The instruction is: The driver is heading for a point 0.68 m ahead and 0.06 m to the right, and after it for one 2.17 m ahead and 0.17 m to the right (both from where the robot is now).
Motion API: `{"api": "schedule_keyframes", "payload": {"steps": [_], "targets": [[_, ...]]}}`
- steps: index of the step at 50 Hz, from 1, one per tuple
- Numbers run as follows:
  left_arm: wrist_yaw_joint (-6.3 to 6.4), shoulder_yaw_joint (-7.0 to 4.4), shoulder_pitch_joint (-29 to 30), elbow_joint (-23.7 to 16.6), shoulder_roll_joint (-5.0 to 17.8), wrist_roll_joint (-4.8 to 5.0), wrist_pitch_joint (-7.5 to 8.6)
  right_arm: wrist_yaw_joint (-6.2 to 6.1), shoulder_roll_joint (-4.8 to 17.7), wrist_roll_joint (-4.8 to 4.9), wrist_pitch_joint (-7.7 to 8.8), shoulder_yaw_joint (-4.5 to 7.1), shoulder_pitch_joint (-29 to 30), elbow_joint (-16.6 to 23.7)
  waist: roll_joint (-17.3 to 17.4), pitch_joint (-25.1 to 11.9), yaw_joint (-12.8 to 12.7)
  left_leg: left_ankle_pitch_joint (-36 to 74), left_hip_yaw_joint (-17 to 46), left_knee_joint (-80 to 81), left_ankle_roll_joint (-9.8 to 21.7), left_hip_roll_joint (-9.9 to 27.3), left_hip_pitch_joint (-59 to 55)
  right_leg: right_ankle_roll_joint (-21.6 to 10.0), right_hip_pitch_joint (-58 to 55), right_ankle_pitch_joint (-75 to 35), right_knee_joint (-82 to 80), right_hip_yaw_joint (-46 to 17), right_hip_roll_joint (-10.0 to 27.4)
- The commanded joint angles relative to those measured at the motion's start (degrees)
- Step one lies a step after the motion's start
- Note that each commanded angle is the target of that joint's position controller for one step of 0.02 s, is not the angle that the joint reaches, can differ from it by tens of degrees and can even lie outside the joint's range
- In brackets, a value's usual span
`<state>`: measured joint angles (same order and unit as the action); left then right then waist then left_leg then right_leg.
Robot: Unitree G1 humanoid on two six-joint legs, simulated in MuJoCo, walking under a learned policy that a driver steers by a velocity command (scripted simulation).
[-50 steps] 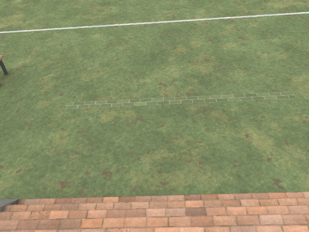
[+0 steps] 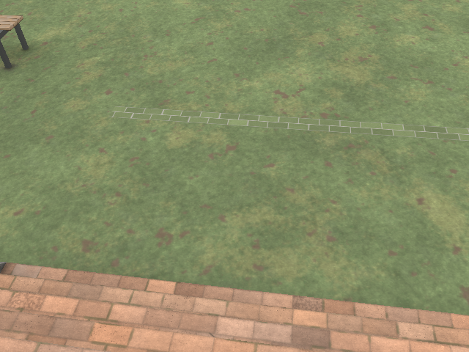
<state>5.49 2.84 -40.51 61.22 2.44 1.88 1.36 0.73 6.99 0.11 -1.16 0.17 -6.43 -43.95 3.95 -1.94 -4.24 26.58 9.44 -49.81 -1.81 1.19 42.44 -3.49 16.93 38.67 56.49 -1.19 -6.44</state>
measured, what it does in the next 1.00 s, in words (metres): goes down: left foot 0.22 m lower, then right foot 0.15 m higher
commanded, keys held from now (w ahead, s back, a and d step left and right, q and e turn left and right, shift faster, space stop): no key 0.80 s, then w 0.20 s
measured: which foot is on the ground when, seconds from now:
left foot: up 0.00-0.14, down 0.16-1.00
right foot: down 0.00-0.18, up 0.20-0.44, down 0.46-0.50, up 0.52-0.62, down 0.64-1.00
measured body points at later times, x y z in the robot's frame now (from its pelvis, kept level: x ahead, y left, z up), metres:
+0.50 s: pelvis +0.13 +0.03 -0.16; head +0.12 +0.06 +0.29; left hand +0.25 +0.23 -0.30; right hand +0.11 -0.17 -0.31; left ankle +0.16 +0.13 -0.89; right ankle +0.13 -0.18 -0.72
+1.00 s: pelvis +0.20 -0.03 -0.16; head +0.21 -0.04 +0.29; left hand +0.19 +0.19 -0.30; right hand +0.24 -0.28 -0.31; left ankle +0.16 +0.12 -0.89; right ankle +0.15 -0.17 -0.89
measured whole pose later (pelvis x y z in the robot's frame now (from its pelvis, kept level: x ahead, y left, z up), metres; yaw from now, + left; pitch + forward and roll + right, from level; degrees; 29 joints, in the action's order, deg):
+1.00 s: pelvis +0.20 -0.03 -0.16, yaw +2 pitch +0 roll +0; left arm 0.6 0.5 -25.2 47.3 9.4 2.1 -2.8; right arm -1.1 12.3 1.3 -2.3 -0.5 -18.9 -51.8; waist 0.8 0.0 -0.5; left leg -22.0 5.0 -34.4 1.8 1.7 13.1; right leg 0.5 10.2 22.3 32.1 -4.8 -0.7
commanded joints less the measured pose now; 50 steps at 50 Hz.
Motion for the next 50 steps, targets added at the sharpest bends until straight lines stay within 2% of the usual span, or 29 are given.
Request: {"api": "schedule_keyframes", "payload": {"steps": [1,2,5,6,7,8,9,10,11,12,13,14,16,17,19,21,22,23,24,26,28,29,30,31,33,37,39,45,50], "targets": [[1.63,-2.09,1.79,-3.08,7.07,0.26,-0.26,1.64,3.01,1.06,-0.11,1.22,3.29,4.99,-6.96,9.55,-0.25,8.82,-1.54,21.21,-1.52,0.35,-9.68,-5.68,9.97,-27.34,-7.84,-14.23,8.85],[1.51,-2.72,2.17,-3.47,7.94,-0.02,-0.73,2.06,3.69,1.91,-0.08,1.55,2.08,5.27,-7.39,10.88,-1.39,8.32,-1.65,26.34,-1.31,1.09,-11.37,-6.34,10.29,-28.28,-6.05,-14.51,9.14],[-0.1,-4.08,7.9,-5.11,9.41,-0.33,-1.41,2.47,5.06,1.02,-0.39,2.95,-7.37,1.87,-8.02,7.77,1.53,2.09,-1.21,22.23,0.31,1.23,-19.35,-8.12,13.08,-35.34,3.46,-18.43,9.22],[0.01,-4.28,7.75,-7.13,9.43,0.2,-1.56,1.75,6.04,2.81,0.29,2.87,-8.43,2.58,-5.55,11.09,1.07,-6.88,-1.77,44.97,2.12,3.49,-14.93,-7.76,1.97,-35.33,5.92,-16.64,5.82],[-0.8,-4.83,4.03,-4.1,7.95,-0.82,-1.65,1.56,6.19,3.12,1.09,3.88,-11.66,-1.35,-4.64,8.97,-0.72,-2.82,-6.67,45.68,2.33,3.65,-28.49,-7.45,9.22,-36.48,11.87,-18.85,5.08],[-1.68,-4.92,6.1,-3.6,7.82,-0.27,-1.57,2.11,6.6,0.81,1.24,4.2,-22.47,-5.84,-6.7,4.06,3.42,6.45,-5.85,35.83,2.59,4.34,-40.58,-6.7,15.63,-38.23,21.51,-19.05,4.29],[-2.66,-5.42,7.11,-4.2,7.95,-0.09,-0.64,1.75,6.98,-0.42,1.42,4.04,-33.95,-9.5,2.38,1.09,8.12,38.49,-2.98,35.43,6.31,11.2,-54.41,-2.08,28.32,-12.04,42.24,-9.36,-1.69],[-4.35,-4.82,-0.35,-2.85,3.73,0.22,-0.86,2.03,5.37,-0.8,0.82,1.72,-31.61,-10.74,12.82,-4.17,4.77,56.18,-1.68,11.07,13.39,16.61,-70.28,2.46,43.87,24.42,63.04,-10.1,-7.38],[-4.38,-4.37,1.25,-5.63,5.7,1.37,-1.29,2.06,1.89,0.31,0.31,-0.23,-24.94,-10.17,12.31,-13.48,3.6,44.31,1.31,9.6,15.9,17.31,-68.75,4.31,41.14,22.31,62.01,-14.41,-0.06],[-4.13,-4.39,8.3,-8.66,7.41,1.85,-2.42,1.88,0.57,0.27,-0.03,-1.21,-21.06,-8.64,4.17,-13.69,4.68,22.15,4.05,15.35,17.79,16.64,-60.86,5.63,37.38,16.82,55.72,-14.02,1.78],[-3.17,-4.39,14.53,-9.84,6.7,1.59,-3.62,2.16,3.44,-1.35,0.04,-0.94,-17.97,-8.17,-5.64,-11.27,4.34,9.69,6.81,22.77,19.49,17.35,-48.05,6.45,31.56,9.97,59.73,-9.5,1.98],[-2.51,-3.39,15.35,-13.44,4.23,0.82,-5.29,1.62,10.13,-1.09,-0.06,0.15,-12.01,-7.88,-2.9,-8.48,-1.36,-4.22,16.39,27.74,23.85,22.51,-37.26,7.93,27.2,6.39,57.16,-7.12,6.15],[-1.13,-4.49,19.55,-13.95,8.4,1.61,-7.05,-0.02,7.65,-2.12,-0.84,-0.8,-11.2,-5.48,-6.26,0.07,0.55,-20.48,13.87,29.52,21.5,17.37,-24.62,8.44,27.8,-7.53,51.96,-9.08,5.69],[-0.61,-4.6,21.39,-14.05,7.79,2.1,-7.14,-1.43,6.27,-1.85,-0.85,-1.77,-13.64,-6.34,-2.51,2.55,2.76,-23.35,11.82,26.45,19.18,14.84,-24.07,8.71,31.33,-14.69,49.46,-10.76,6.2],[-0.78,-4.21,23.02,-16.14,6.26,1.87,-6.8,-2.59,2.69,-0.91,-0.69,-3.49,-19.13,-7.55,1.36,1.85,4.23,-21.91,11.33,23.54,17.36,12.09,-25.71,8.38,33.77,-17.85,47.28,-11.52,5.97],[-1.48,-3.93,22.49,-17.56,5.46,1.49,-6.25,-2.65,4.06,-0.96,-0.35,-3.37,-21.55,-7.99,4.22,0.33,3.81,-18.41,11.58,21.85,17.9,11.21,-26.68,8.84,33.33,-13.73,47.18,-10.36,6.17],[-1.36,-4.29,21.72,-17.13,5.71,0.89,-7.07,-3.18,4.54,-1.3,-0.66,-3.06,-22.13,-7.36,-0.81,1.06,4.04,-24.89,11.56,22.64,17.34,9.85,-26.03,8.79,31.85,-21.82,39.24,-11.84,5.25],[-1.83,-3.21,23.35,-19.38,4.12,-0.62,-7.93,-4.2,4.31,0.05,-1.59,-3.21,-16.52,-5.33,-0.47,3.3,1.97,-33.05,8.25,22.57,14.4,7.23,-24.29,8.96,28.67,-29.84,15.22,-10.5,8.43],[-2.47,-3.19,24.98,-19.95,4.07,-0.28,-8.19,-4.51,2.47,0.33,-2.14,-3.79,-14.16,-3.96,0.26,3.12,2.23,-37.38,6.08,24.48,12.65,6.19,-21.83,9.57,22.38,-34.31,7.35,-7.42,9.13],[-3.12,-3.58,26.78,-20.22,4.8,0.94,-7.68,-3.98,1.25,0.93,-1.79,-4.73,-14.24,-2.71,-1.14,7.9,3.54,-38.61,2.55,28.73,8.46,4.77,-22.43,10.49,21.08,-36.49,1.32,-5.46,7.67],[-3.76,-3.35,25.8,-19.68,4.98,-0.28,-6.29,-3.13,1.32,0.28,-0.9,-3.49,-20.02,-6.0,4.62,8.47,4.51,-18.5,2.32,29.55,7.73,5.15,-25.54,9.33,7.62,-25.5,-14.34,-3.25,8.08],[-4.07,-3.68,24.33,-19.42,6.27,-0.1,-6.15,-2.55,2.39,0.37,-1.44,-2.71,-21.82,-7.32,6.81,7.69,5.4,-20.57,3.97,30.62,8.44,5.56,-27.0,8.89,3.3,-20.15,-21.73,-1.32,7.2],[-4.6,-4.02,17.74,-15.39,6.74,-1.68,-6.34,-1.84,4.41,-1.48,-0.15,-1.96,-21.58,-7.21,7.78,2.85,4.11,-23.54,3.87,31.27,11.47,7.16,-16.14,8.99,-11.1,-33.11,-4.81,0.1,6.6],[-4.41,-3.61,15.69,-15.23,5.67,-2.27,-6.51,-1.34,6.19,-0.34,0.3,-1.56,-15.49,-6.27,7.52,4.5,0.93,-28.49,1.74,30.73,12.31,6.1,-13.7,6.99,-9.89,-32.11,-8.68,-2.61,8.2],[-4.02,-2.3,16.47,-16.48,3.44,-2.44,-6.68,-0.68,4.53,1.27,-0.28,-1.21,-18.9,-7.6,2.89,8.58,2.18,-31.39,1.19,29.84,10.71,2.65,-16.92,3.08,-7.18,-28.89,-24.68,-2.96,7.4],[-5.78,-3.47,17.74,-16.29,10.42,-0.8,-6.84,-0.01,5.6,1.73,-2.18,-0.49,-18.8,-6.03,-12.56,5.72,6.6,-45.27,-1.26,25.12,6.28,-0.09,-25.51,0.8,-2.04,-25.8,-29.5,-5.93,10.44],[-6.57,-2.42,18.48,-16.35,8.24,-0.92,-5.84,-0.33,5.97,1.09,-3.26,-0.38,-17.21,-6.55,-9.13,6.79,6.25,-46.39,-3.11,22.81,4.51,-0.21,-29.9,0.75,1.96,-23.19,-32.83,-6.93,10.34],[-5.7,-3.6,17.28,-16.75,14.38,-0.47,-3.5,-1.69,7.47,0.9,-2.68,-0.42,-13.79,-5.35,-10.68,6.97,5.4,-50.22,-7.56,19.11,4.31,-2.47,-30.2,-2.53,0.82,-11.2,-38.31,-11.4,10.81],[-3.94,-5.21,11.2,-16.44,17.39,0.49,-3.24,-1.89,7.81,1.44,1.04,-0.03,-11.57,-4.76,-10.43,5.07,3.08,-47.68,-9.4,14.68,4.39,-2.76,-19.62,-6.69,-11.72,-37.41,-32.17,-16.33,14.64]]}}
Velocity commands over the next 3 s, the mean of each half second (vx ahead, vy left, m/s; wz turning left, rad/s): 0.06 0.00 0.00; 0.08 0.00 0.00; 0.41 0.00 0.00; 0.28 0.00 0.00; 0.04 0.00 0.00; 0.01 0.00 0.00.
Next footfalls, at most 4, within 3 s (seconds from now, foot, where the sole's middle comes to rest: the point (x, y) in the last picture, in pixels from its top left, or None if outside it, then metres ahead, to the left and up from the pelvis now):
0.16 left None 0.20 0.12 -0.93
0.46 right None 0.13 -0.18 -0.77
0.64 right None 0.19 -0.17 -0.93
1.32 right None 0.29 -0.14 -0.93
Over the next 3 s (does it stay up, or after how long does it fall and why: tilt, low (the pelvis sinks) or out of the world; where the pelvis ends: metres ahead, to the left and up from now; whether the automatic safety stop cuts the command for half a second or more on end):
stays up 0.86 0.07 -0.81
